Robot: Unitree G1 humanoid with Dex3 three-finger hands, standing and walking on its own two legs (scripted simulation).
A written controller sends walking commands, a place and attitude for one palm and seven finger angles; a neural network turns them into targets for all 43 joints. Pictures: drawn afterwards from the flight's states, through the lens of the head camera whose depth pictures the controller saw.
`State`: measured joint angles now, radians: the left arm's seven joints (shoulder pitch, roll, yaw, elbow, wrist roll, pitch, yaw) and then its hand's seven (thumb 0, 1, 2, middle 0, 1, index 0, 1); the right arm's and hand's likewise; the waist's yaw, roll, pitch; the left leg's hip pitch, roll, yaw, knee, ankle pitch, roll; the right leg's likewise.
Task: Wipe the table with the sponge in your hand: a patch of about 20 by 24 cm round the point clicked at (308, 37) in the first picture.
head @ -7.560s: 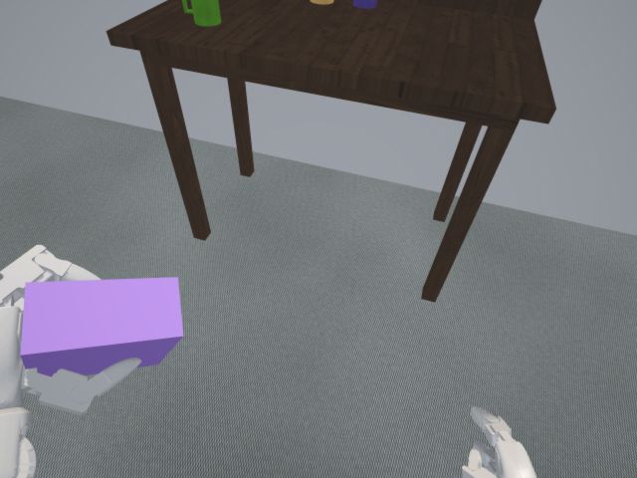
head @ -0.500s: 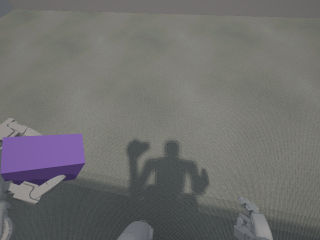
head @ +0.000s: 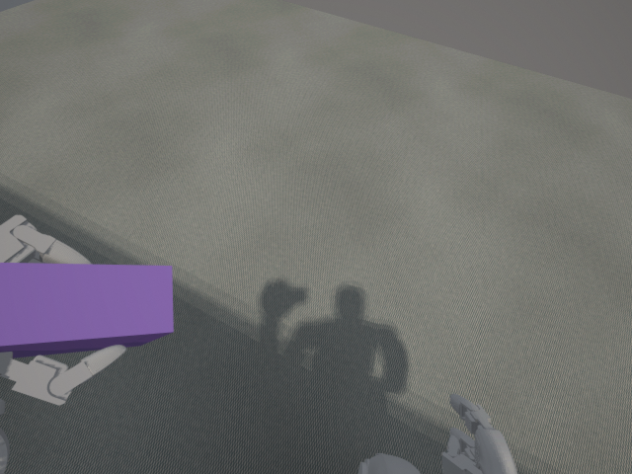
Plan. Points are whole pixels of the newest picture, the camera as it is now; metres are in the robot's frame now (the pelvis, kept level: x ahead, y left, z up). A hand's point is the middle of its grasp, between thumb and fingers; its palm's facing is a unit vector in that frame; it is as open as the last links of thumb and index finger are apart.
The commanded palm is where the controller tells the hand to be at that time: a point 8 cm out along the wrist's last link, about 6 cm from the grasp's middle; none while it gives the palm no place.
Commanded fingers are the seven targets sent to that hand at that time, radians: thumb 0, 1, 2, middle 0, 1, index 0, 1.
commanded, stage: turn to face it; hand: left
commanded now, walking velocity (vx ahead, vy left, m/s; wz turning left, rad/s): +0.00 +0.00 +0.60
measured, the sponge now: (109, 312) +0.23 +0.21 +0.16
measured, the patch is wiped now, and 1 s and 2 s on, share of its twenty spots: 0.00 0.00 0.00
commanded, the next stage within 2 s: none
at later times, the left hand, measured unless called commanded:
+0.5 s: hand out of the picture +0.04 +0.22 +0.17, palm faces +0.59 -0.67 -0.46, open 10.2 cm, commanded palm -0.03 +0.24 +0.18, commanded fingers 0.00 0.10 1.30 -1.20 -1.60 -1.20 -1.60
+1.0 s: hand out of the picture -0.16 +0.21 +0.18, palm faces +0.77 -0.42 -0.48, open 10.2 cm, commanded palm -0.22 +0.22 +0.18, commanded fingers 0.00 0.10 1.30 -1.20 -1.60 -1.20 -1.60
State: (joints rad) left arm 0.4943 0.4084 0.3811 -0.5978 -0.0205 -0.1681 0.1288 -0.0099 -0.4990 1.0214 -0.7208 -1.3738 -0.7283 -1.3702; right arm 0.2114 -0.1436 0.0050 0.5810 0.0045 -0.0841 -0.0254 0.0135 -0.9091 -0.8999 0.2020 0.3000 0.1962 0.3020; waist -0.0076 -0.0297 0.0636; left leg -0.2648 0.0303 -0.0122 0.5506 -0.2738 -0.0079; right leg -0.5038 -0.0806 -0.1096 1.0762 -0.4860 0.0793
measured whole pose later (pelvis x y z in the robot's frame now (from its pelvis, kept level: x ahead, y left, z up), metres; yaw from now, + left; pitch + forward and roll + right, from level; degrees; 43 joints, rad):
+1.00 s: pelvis -0.19 -0.10 +0.00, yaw +36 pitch -1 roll -2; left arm 0.51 0.40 0.39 -0.59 -0.05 -0.17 0.12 -0.01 -0.50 1.02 -0.72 -1.37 -0.73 -1.37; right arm 0.21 -0.12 0.04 0.60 0.00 -0.12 -0.01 0.01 -0.90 -0.90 0.21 0.30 0.20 0.30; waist 0.03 0.05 0.08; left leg -0.31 0.02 -0.14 0.52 -0.20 -0.04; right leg -0.32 0.00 -0.09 0.71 -0.44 0.10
